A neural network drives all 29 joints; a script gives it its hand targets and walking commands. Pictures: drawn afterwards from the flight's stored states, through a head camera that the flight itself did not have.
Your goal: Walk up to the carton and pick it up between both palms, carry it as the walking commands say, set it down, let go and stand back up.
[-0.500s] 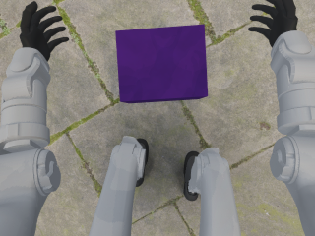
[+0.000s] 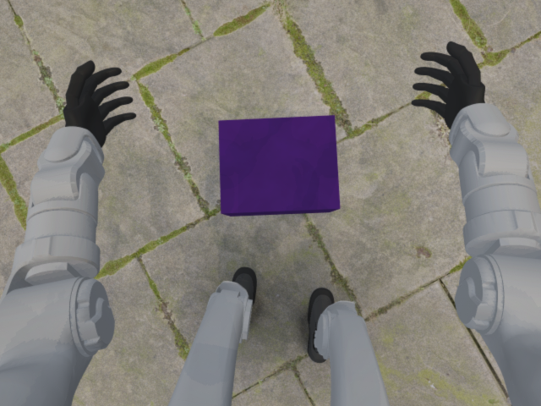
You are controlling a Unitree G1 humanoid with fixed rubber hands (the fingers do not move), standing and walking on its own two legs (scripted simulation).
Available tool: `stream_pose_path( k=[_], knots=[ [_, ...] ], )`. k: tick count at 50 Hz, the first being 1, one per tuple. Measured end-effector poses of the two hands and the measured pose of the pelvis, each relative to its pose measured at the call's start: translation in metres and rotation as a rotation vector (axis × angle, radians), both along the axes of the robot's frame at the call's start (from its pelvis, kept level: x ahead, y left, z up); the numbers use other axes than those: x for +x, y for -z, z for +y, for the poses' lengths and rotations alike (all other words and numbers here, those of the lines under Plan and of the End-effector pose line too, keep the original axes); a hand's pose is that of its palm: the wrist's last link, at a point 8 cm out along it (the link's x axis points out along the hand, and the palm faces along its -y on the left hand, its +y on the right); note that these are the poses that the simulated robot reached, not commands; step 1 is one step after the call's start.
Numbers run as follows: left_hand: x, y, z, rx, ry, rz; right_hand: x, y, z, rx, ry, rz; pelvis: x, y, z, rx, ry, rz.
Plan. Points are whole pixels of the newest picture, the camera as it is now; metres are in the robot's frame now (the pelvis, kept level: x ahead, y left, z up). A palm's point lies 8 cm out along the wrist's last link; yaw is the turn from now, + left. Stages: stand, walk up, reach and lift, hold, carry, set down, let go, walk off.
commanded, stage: set down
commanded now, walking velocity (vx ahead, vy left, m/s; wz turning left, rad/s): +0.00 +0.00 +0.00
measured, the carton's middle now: (278, 169) +0.51 +0.06 -0.57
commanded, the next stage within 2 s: let go in 0.02 s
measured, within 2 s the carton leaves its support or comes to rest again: neither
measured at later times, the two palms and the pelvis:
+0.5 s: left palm (53, 211) +0.33 +0.28 -0.01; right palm (507, 220) +0.38 -0.20 -0.02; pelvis +0.05 +0.01 +0.08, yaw +0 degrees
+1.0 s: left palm (52, 323) +0.24 +0.22 +0.06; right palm out of the picture +0.24 -0.25 +0.05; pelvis +0.08 -0.02 +0.12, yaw +1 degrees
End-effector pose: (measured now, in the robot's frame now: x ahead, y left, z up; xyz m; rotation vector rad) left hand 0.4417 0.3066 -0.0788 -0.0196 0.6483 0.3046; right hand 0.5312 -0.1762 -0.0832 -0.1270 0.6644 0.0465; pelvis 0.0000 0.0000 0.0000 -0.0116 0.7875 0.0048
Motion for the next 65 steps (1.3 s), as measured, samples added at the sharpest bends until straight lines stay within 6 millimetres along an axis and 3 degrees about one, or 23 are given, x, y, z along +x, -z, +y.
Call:
stream_pose_path(
  k=[7,14,19,27,39,44,50,57,65],
  knots=[
    [-0.007,0.002,-0.006,0.031,0.040,0.044,-0.011,-0.003,0.000,-0.031,0.013,0.016,0.007,-0.012,0.002,-0.002,0.000,-0.015],
    [-0.040,-0.001,-0.012,0.096,0.181,0.115,-0.069,-0.003,-0.017,-0.103,0.068,0.047,0.020,-0.029,0.005,-0.010,-0.008,-0.062],
    [-0.076,-0.029,-0.016,0.097,0.230,0.155,-0.115,-0.027,-0.020,-0.106,0.068,0.079,0.032,-0.052,0.009,-0.009,-0.006,-0.159],
    [-0.127,-0.079,-0.029,0.081,0.228,0.161,-0.159,-0.076,-0.025,-0.093,0.062,0.083,0.050,-0.086,0.010,0.002,-0.009,-0.357],
    [-0.201,-0.122,-0.064,0.077,0.223,0.175,-0.242,-0.118,-0.052,-0.101,0.066,0.109,0.073,-0.117,-0.002,0.018,-0.018,-0.617],
    [-0.210,-0.131,-0.077,0.077,0.237,0.167,-0.271,-0.129,-0.062,-0.092,0.079,0.114,0.077,-0.122,-0.010,0.025,-0.013,-0.721],
    [-0.204,-0.136,-0.089,0.078,0.265,0.160,-0.290,-0.138,-0.074,-0.096,0.091,0.126,0.079,-0.124,-0.017,0.028,-0.005,-0.824],
    [-0.196,-0.135,-0.092,0.080,0.280,0.169,-0.293,-0.141,-0.077,-0.099,0.089,0.137,0.081,-0.124,-0.018,0.029,-0.005,-0.874],
    [-0.202,-0.133,-0.084,0.079,0.241,0.209,-0.288,-0.141,-0.067,-0.090,0.094,0.119,0.084,-0.123,-0.010,0.032,-0.013,-0.866]
  ],
)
